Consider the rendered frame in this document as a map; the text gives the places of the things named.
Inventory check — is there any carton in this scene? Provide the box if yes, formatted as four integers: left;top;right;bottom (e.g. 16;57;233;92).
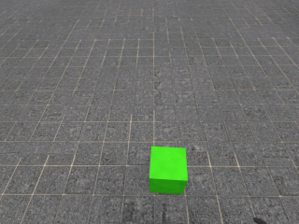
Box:
149;147;188;195

